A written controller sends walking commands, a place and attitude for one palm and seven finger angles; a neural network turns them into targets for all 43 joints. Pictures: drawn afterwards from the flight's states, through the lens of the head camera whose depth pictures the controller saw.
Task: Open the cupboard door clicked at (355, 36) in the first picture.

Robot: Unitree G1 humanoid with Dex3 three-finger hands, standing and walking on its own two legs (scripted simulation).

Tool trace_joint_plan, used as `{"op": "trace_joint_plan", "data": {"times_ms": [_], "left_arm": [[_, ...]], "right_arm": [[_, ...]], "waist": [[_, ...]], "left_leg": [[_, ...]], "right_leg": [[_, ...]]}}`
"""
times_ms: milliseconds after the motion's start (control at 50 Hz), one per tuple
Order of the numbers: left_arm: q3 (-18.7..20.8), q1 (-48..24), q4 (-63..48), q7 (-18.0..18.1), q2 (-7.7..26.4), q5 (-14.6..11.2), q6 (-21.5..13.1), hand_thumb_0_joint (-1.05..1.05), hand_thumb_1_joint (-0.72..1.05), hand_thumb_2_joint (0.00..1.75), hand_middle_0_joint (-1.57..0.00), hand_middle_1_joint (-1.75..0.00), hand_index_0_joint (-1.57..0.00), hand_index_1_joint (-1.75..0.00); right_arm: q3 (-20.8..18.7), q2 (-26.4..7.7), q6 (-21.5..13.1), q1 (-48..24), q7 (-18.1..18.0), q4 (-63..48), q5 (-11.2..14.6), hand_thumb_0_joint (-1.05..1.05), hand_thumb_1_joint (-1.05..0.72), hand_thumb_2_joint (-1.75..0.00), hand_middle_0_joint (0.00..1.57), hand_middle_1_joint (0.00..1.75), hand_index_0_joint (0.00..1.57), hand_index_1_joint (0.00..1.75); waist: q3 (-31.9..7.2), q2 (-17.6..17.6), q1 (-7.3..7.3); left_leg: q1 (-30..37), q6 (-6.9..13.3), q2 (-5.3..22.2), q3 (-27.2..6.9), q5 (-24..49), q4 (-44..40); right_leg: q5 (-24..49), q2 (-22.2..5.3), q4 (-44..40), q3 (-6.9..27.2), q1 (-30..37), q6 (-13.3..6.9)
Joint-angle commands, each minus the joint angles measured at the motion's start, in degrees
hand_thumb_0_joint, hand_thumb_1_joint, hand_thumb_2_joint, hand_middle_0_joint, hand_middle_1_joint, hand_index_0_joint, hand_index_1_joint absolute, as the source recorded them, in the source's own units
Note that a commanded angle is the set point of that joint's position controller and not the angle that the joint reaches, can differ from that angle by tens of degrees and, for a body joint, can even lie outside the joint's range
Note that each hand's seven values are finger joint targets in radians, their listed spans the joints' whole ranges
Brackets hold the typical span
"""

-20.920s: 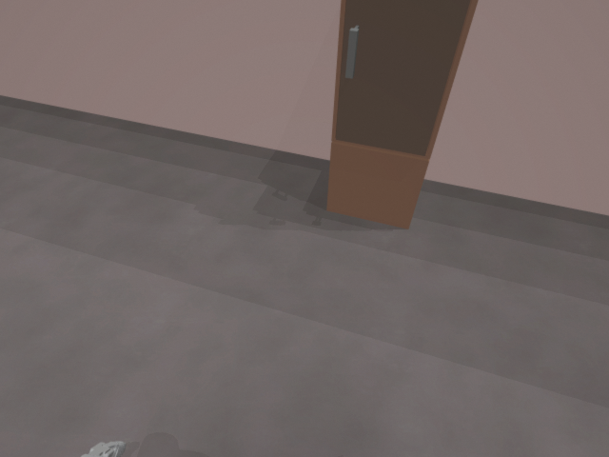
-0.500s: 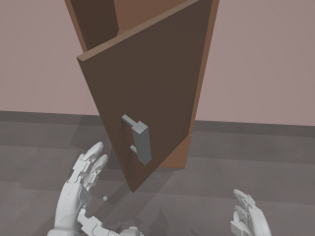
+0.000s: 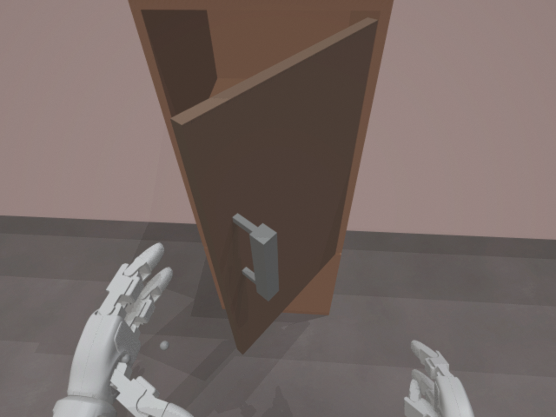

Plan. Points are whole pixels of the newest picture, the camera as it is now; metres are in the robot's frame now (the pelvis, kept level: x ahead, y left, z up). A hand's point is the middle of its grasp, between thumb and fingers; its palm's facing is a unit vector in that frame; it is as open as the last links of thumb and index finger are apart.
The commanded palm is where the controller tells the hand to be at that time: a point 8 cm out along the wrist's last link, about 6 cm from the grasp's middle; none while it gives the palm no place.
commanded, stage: draw the hand back to the body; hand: left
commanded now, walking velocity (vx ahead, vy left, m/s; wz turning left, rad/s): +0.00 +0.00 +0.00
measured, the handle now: (254, 257) +0.33 +0.06 +0.07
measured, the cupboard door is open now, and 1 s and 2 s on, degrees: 53 53 53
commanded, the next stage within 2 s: step back with the hand held close in 1.26 s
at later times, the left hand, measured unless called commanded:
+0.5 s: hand (77, 322) +0.19 +0.22 +0.15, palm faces +0.26 -0.90 -0.36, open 13.7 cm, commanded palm +0.15 +0.27 +0.18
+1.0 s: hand (0, 262) +0.21 +0.27 +0.22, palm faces +0.47 -0.79 -0.39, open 8.0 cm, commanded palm +0.16 +0.30 +0.23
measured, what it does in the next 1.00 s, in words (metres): rises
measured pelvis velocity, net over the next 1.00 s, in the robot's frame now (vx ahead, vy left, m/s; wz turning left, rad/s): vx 0.02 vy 0.00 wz -0.02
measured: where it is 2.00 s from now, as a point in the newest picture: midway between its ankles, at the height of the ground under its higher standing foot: outside the picture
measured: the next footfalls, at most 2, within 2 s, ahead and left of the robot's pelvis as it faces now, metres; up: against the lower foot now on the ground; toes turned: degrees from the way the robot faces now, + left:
none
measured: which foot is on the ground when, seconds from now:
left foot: down 0.00-1.00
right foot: down 0.00-1.00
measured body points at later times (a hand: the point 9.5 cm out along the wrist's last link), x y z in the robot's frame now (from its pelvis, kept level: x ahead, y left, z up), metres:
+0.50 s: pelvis +0.01 +0.01 +0.04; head -0.01 +0.00 +0.49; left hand +0.17 +0.26 +0.17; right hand +0.19 -0.20 -0.03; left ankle +0.02 +0.11 -0.68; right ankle -0.01 -0.11 -0.68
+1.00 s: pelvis +0.02 +0.00 +0.06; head +0.00 -0.02 +0.51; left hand +0.18 +0.31 +0.25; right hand +0.21 -0.22 -0.02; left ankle +0.02 +0.11 -0.68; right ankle -0.01 -0.11 -0.68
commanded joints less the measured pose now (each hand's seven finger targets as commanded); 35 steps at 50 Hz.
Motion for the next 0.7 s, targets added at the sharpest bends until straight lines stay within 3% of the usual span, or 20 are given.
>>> {"op": "trace_joint_plan", "data": {"times_ms": [0, 100, 160, 180, 200, 220, 240, 320, 400, 540, 600, 680], "left_arm": [[5.0, -1.7, -14.1, -0.8, 5.9, -1.4, -1.8, 0.00, -0.50, 0.30, -0.15, -0.30, -0.15, -0.30], [7.3, -3.3, -17.7, -0.8, 7.3, -2.5, -1.5, 0.00, -0.43, 0.33, -0.15, -0.30, -0.15, -0.30], [9.6, -1.9, -15.5, -1.8, 8.3, -3.2, 0.1, 0.00, -0.32, 0.37, -0.16, -0.30, -0.16, -0.30], [10.4, -2.6, -20.6, 5.3, 15.9, 5.0, 2.2, 0.00, -0.29, 0.39, -0.16, -0.30, -0.16, -0.30], [9.0, 0.2, -18.6, 8.5, 11.3, 5.8, 4.1, 0.00, -0.26, 0.40, -0.16, -0.30, -0.16, -0.30], [7.3, 0.9, -18.5, 9.8, 9.1, 6.2, 5.2, 0.00, -0.22, 0.42, -0.16, -0.30, -0.16, -0.30], [7.2, 0.9, -17.8, 10.9, 9.1, 7.1, 6.2, 0.00, -0.18, 0.43, -0.16, -0.30, -0.16, -0.30], [9.3, -2.5, -18.1, 14.0, 11.8, 8.9, 7.1, 0.00, -0.05, 0.50, -0.17, -0.30, -0.17, -0.30], [11.8, -4.2, -18.6, 15.7, 13.8, 9.6, 7.1, 0.00, 0.09, 0.55, -0.17, -0.30, -0.17, -0.30], [15.3, -5.4, -17.6, 16.5, 14.8, 9.7, 6.6, 0.00, 0.34, 0.66, -0.18, -0.30, -0.18, -0.30], [16.8, -5.9, -15.0, 16.3, 14.9, 9.4, 6.6, 0.00, 0.44, 0.70, -0.18, -0.30, -0.18, -0.30], [19.5, -7.8, -14.1, 16.1, 16.1, 9.0, 6.2, 0.00, 0.58, 0.76, -0.19, -0.30, -0.19, -0.30]], "right_arm": [[-2.5, -6.3, -4.3, -6.3, -0.8, -10.3, 0.1, 0.00, -0.90, -0.90, 0.20, 0.30, 0.20, 0.30], [-2.0, -6.1, -5.8, -5.9, -0.9, -9.6, 0.2, 0.00, -0.90, -0.90, 0.20, 0.30, 0.20, 0.30], [-2.0, -6.3, -6.0, -6.4, -1.0, -8.6, 0.4, 0.00, -0.90, -0.90, 0.20, 0.30, 0.20, 0.30], [-2.1, -5.9, -4.9, -6.7, -2.6, -9.4, -0.4, 0.00, -0.90, -0.90, 0.20, 0.30, 0.20, 0.30], [-1.7, -4.8, -4.3, -6.0, -3.2, -8.9, -0.6, 0.00, -0.90, -0.90, 0.20, 0.30, 0.20, 0.30], [-1.5, -4.9, -4.0, -6.1, -3.2, -8.8, -0.7, 0.00, -0.90, -0.90, 0.20, 0.30, 0.20, 0.30], [-1.3, -4.8, -3.6, -6.2, -3.1, -8.0, -0.7, 0.00, -0.90, -0.90, 0.20, 0.30, 0.20, 0.30], [-1.1, -5.4, -3.1, -7.5, -3.7, -6.7, -1.1, 0.00, -0.90, -0.90, 0.20, 0.30, 0.20, 0.30], [-0.8, -5.5, -4.0, -8.5, -4.1, -4.8, -1.6, 0.00, -0.90, -0.90, 0.20, 0.30, 0.20, 0.30], [-0.8, -5.8, -5.4, -10.3, -3.7, -1.4, -1.9, 0.00, -0.90, -0.90, 0.20, 0.30, 0.20, 0.30], [-1.0, -5.9, -5.3, -11.1, -3.3, -0.2, -2.0, 0.00, -0.90, -0.90, 0.20, 0.30, 0.20, 0.30], [-1.5, -6.2, -5.0, -12.2, -3.1, 0.8, -2.1, 0.00, -0.90, -0.90, 0.20, 0.30, 0.20, 0.30]], "waist": [[-2.3, -2.6, 0.49], [-3.1, 0.7, 1.14], [-2.2, -2.3, 1.48], [-1.8, -1.2, 3.95], [0.4, -2.2, 2.47], [1.7, -1.9, 2.15], [2.8, -0.2, 2.11], [3.6, -2.1, 1.89], [2.5, -1.3, 2.35], [4.0, 0.9, 3.09], [6.0, -2.1, 3.32], [6.5, -2.3, 3.69]], "left_leg": [[7.3, 1.1, -1.7, -1.7, 9.2, -11.0], [10.6, 0.7, -1.6, -2.2, 11.6, -12.8], [10.7, 0.8, -1.5, -2.3, 12.3, -13.4], [11.8, 0.9, -0.8, -1.0, 12.5, -16.2], [13.1, 0.8, -0.9, -0.7, 11.9, -16.8], [13.2, 0.7, -1.0, -0.9, 11.6, -17.3], [13.9, 0.8, -0.8, -0.9, 11.8, -17.9], [17.9, 1.0, -0.6, -0.9, 12.3, -20.9], [22.1, 1.1, -0.5, -0.9, 14.2, -24.4], [27.2, 0.7, -0.3, -0.7, 20.0, -29.4], [28.1, 0.6, 0.0, -0.7, 22.5, -31.3], [30.0, 0.6, 0.1, 0.0, 23.1, -33.3]], "right_leg": [[11.1, 1.7, -11.4, 1.1, 2.3, 0.1], [13.5, 2.0, -11.4, 0.1, 4.2, -0.3], [14.6, 2.2, -12.6, -0.2, 5.7, -0.2], [14.8, 0.3, -16.5, 3.9, 7.4, -0.9], [13.9, 0.1, -18.1, 3.3, 6.8, -0.7], [13.5, -0.1, -18.4, 2.9, 7.0, -0.6], [13.5, -0.1, -18.8, 2.7, 7.5, -0.6], [13.5, -0.1, -22.3, 2.5, 10.4, -0.4], [15.2, -0.3, -24.7, 2.3, 14.7, -0.4], [19.9, -0.2, -28.2, 1.9, 20.5, -0.5], [21.9, 0.0, -29.6, 1.5, 22.5, -0.3], [22.8, 0.1, -31.7, 1.9, 24.7, -0.3]]}}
